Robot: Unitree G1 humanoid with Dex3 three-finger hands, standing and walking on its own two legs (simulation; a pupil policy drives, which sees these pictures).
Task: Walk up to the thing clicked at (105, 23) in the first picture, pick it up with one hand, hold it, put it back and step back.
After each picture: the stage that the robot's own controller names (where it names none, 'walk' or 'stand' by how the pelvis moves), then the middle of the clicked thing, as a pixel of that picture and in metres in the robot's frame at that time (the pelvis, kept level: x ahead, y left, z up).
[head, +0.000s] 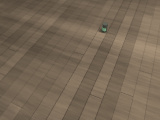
stand; (104, 27) +1.61 -0.26 -0.72
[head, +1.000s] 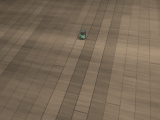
walk; (83, 34) +1.49 +0.10 -0.70
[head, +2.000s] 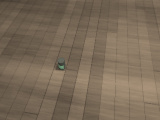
walk; (61, 64) +0.94 +0.27 -0.71
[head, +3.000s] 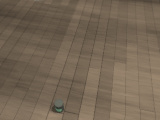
walk; (59, 106) +0.54 +0.19 -0.70
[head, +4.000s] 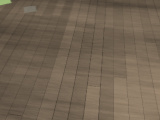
stand; out of the picture +0.34 +0.19 -0.70
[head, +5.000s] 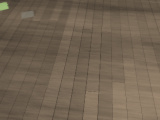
stand; out of the picture +0.31 +0.20 -0.72
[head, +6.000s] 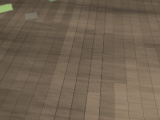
stand; out of the picture +0.32 +0.20 -0.73
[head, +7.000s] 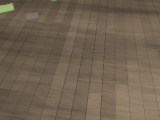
stand; out of the picture +0.31 +0.19 -0.73
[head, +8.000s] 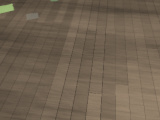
stand; out of the picture +0.31 +0.19 -0.73
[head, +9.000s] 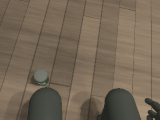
go down; (42, 77) +0.40 +0.19 -0.41
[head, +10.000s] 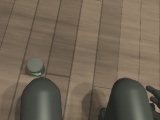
go down; (36, 67) +0.40 +0.21 -0.31
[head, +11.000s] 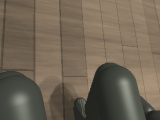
close in; out of the picture +0.39 +0.24 -0.23
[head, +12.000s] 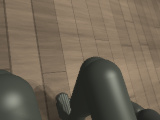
close; out of the picture +0.39 +0.25 -0.22
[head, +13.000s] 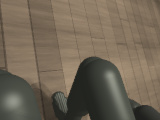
lift; out of the picture +0.38 +0.26 -0.22
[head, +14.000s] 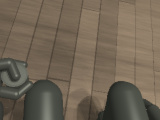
lift; (17, 80) +0.31 +0.24 -0.07
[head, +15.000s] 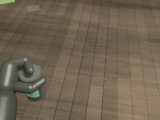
hold; (33, 83) +0.33 +0.17 +0.05
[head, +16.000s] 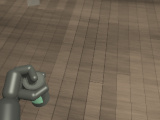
hold; (37, 90) +0.32 +0.17 +0.00
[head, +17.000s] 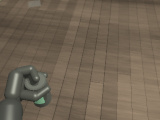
hold; (39, 90) +0.32 +0.17 +0.00
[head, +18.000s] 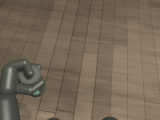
crouch; (33, 82) +0.35 +0.17 -0.06
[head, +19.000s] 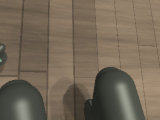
lower; out of the picture +0.43 +0.24 -0.14
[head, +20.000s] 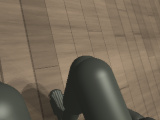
lower; out of the picture +0.42 +0.27 -0.23
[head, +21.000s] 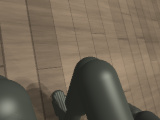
lower; out of the picture +0.41 +0.28 -0.22
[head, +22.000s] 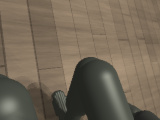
lower; out of the picture +0.40 +0.28 -0.23
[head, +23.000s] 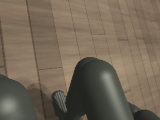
lower; out of the picture +0.40 +0.28 -0.23
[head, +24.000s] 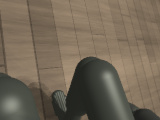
open; out of the picture +0.39 +0.26 -0.23
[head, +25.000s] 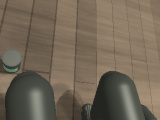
stand; (12, 62) +0.41 +0.23 -0.26
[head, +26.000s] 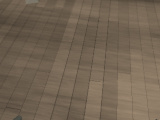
stand; out of the picture +0.35 +0.17 -0.64
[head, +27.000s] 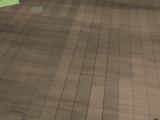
stand; out of the picture +0.37 +0.18 -0.66
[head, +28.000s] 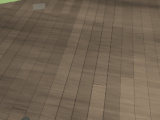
stand; out of the picture +0.36 +0.18 -0.67
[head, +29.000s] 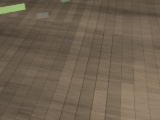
stand; out of the picture +0.38 +0.17 -0.72
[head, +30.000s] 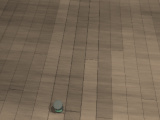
walk; (58, 106) +0.42 +0.17 -0.70
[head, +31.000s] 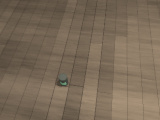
walk; (63, 79) +0.65 +0.20 -0.70
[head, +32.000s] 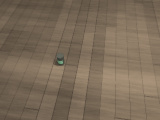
stand; (60, 59) +0.96 +0.25 -0.70
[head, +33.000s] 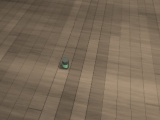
stand; (65, 63) +1.00 +0.18 -0.72
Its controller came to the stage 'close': yes
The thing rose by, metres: 0.71
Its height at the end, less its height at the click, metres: +0.00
